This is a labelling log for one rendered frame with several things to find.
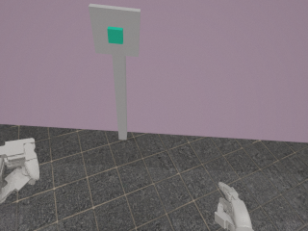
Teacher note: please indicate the panel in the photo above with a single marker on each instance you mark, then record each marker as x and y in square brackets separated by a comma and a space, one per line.
[129, 19]

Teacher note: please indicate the robot right hand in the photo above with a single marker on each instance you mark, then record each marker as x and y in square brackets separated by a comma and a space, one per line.
[236, 213]

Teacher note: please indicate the button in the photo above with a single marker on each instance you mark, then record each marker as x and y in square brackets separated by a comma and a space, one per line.
[115, 35]

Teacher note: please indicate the robot left hand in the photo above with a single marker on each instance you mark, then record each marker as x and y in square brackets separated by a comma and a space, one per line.
[21, 155]

